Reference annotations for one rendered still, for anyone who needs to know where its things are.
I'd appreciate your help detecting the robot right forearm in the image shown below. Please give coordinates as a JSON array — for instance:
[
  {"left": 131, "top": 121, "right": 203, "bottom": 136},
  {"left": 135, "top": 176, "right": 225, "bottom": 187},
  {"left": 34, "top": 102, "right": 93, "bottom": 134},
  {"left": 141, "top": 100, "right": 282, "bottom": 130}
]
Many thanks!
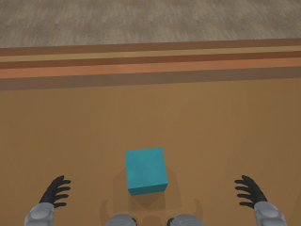
[{"left": 254, "top": 201, "right": 288, "bottom": 226}]

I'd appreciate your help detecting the robot right hand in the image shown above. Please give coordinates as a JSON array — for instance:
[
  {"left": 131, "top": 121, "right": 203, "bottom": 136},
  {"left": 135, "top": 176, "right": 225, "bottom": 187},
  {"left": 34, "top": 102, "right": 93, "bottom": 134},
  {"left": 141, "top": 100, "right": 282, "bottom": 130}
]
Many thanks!
[{"left": 234, "top": 175, "right": 268, "bottom": 209}]

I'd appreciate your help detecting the robot left forearm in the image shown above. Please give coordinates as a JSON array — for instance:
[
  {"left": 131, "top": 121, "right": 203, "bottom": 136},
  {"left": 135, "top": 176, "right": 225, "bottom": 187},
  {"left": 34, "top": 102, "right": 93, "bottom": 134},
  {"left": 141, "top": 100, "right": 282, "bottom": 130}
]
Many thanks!
[{"left": 24, "top": 202, "right": 55, "bottom": 226}]

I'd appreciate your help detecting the right robot thigh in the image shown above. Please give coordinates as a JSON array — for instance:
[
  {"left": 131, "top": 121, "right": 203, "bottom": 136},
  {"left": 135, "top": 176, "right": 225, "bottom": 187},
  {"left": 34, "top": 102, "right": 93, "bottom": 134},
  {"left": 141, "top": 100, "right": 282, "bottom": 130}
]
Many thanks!
[{"left": 170, "top": 214, "right": 205, "bottom": 226}]

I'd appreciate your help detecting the carton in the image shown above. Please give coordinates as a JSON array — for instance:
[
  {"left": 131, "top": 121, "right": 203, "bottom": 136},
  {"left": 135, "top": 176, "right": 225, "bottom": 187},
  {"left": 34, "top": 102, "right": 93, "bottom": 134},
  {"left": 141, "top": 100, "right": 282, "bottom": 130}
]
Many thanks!
[{"left": 125, "top": 147, "right": 168, "bottom": 196}]

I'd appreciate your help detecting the robot thigh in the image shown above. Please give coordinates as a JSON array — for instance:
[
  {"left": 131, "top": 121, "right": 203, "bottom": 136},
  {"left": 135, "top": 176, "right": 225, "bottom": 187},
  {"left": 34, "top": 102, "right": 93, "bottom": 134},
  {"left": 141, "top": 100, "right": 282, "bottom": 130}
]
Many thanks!
[
  {"left": 170, "top": 214, "right": 205, "bottom": 226},
  {"left": 104, "top": 214, "right": 136, "bottom": 226}
]

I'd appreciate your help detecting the robot left hand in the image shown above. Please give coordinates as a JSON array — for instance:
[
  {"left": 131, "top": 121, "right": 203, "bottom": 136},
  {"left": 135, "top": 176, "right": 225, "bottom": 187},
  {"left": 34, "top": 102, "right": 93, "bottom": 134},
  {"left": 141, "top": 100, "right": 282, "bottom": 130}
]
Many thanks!
[{"left": 39, "top": 175, "right": 71, "bottom": 208}]

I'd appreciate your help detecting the left robot thigh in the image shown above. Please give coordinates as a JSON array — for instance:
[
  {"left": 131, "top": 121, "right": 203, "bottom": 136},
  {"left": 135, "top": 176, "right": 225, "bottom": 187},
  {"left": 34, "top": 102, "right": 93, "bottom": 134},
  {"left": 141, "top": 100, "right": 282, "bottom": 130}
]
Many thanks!
[{"left": 104, "top": 214, "right": 136, "bottom": 226}]

